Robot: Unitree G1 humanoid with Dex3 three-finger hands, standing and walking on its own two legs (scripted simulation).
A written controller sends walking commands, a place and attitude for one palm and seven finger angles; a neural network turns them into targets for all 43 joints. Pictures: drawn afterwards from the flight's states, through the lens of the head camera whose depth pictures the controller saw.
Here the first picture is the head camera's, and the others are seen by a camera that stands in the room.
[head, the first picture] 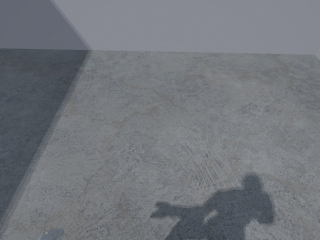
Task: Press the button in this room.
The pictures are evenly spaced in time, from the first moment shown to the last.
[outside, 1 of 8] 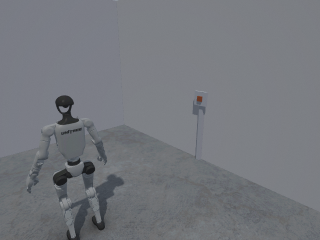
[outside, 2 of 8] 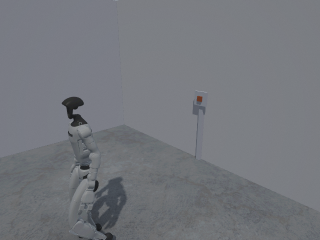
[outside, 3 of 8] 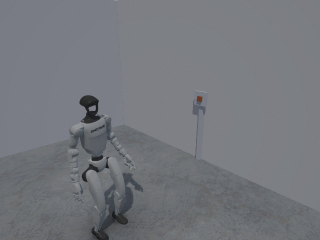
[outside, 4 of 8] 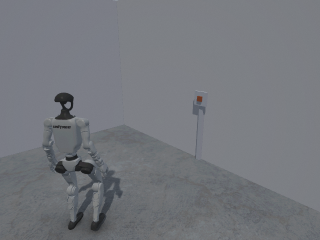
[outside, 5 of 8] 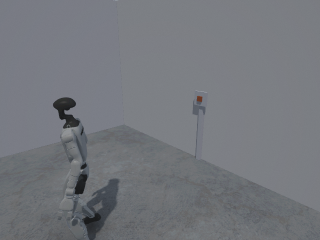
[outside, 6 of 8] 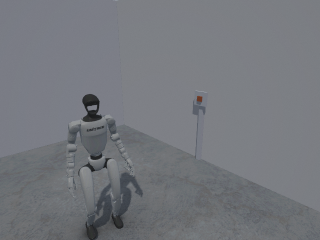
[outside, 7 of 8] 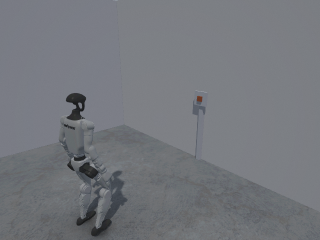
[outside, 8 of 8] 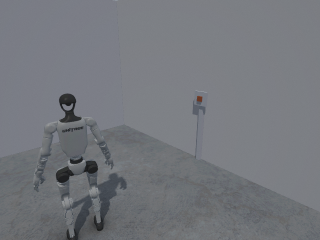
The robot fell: no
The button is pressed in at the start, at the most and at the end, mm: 0 0 0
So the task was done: no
